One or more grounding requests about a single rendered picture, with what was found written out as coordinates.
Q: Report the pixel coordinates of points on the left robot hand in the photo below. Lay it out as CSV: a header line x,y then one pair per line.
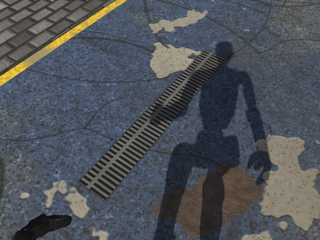
x,y
41,225

